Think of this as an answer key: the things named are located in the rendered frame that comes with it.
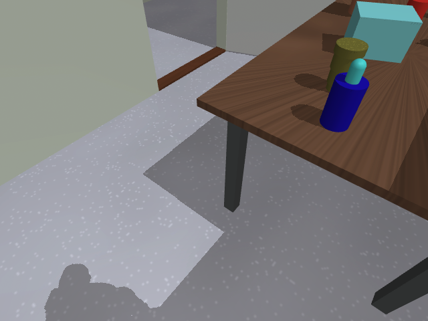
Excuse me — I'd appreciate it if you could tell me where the table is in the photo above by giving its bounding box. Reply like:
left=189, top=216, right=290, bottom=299
left=197, top=0, right=428, bottom=314

